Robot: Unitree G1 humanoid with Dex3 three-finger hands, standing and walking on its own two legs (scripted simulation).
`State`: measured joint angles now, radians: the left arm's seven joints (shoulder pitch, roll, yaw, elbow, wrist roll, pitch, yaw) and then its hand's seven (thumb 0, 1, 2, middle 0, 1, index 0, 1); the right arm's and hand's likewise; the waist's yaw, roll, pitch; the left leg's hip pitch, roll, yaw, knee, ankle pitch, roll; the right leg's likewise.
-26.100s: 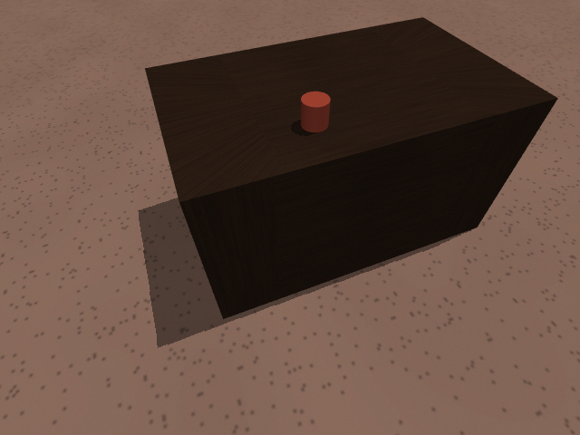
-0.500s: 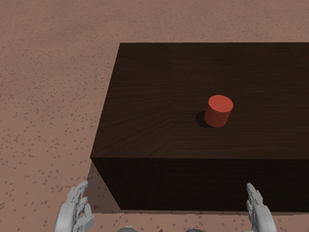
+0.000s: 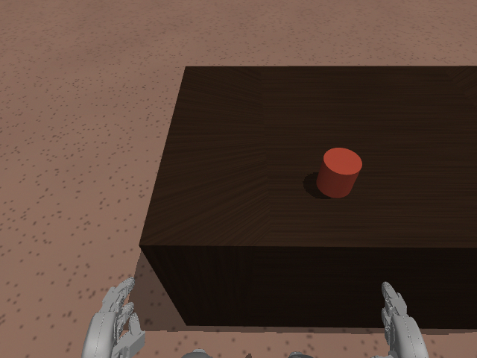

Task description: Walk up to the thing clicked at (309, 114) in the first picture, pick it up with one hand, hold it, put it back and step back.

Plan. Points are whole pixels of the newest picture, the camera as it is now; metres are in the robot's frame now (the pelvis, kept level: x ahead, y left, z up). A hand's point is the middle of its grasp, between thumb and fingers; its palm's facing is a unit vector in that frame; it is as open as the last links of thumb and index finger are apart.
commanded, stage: home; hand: right
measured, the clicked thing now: (337, 173) +0.51 -0.20 -0.02
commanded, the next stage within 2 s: stand in 0.56 s
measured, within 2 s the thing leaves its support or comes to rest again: neither
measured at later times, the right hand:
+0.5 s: hand out of the picture +0.13 -0.24 -0.10, palm faces -0.05 +0.92 -0.38, open 17.4 cm
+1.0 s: hand out of the picture +0.05 -0.25 -0.10, palm faces +0.00 +0.94 -0.34, open 11.8 cm
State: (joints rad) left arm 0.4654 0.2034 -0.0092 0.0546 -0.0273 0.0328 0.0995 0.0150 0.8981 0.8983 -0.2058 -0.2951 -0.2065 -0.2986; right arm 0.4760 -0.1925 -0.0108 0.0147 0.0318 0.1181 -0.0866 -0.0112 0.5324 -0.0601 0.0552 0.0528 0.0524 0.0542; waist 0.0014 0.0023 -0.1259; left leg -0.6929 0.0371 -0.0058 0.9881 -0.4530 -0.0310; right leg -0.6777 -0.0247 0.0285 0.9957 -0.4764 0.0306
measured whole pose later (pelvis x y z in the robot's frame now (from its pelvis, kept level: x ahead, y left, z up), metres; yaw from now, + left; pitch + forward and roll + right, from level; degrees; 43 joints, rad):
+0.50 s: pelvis +0.00 +0.00 +0.01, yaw +0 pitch +1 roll +0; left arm 0.21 0.33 0.01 0.74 0.06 -0.02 0.01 0.01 0.90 0.90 -0.21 -0.30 -0.21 -0.30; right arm 0.28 -0.34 -0.02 0.60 -0.06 0.01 -0.01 -0.01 0.53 -0.06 0.06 0.05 0.06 0.05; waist 0.01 0.01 0.02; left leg -0.50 0.05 -0.01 0.91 -0.43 -0.03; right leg -0.48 -0.01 0.02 0.90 -0.45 0.01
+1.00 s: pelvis +0.00 +0.00 +0.05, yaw -1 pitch -3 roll +0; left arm 0.16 0.32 0.00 1.05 0.02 0.00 0.00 0.01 0.90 0.90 -0.21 -0.30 -0.21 -0.30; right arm 0.21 -0.32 -0.01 1.04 -0.03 -0.01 -0.01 0.00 -0.19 -0.68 0.19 0.27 0.19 0.27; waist -0.01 -0.01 0.05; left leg -0.24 0.05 0.01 0.56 -0.27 -0.03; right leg -0.23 -0.02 0.03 0.56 -0.28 0.02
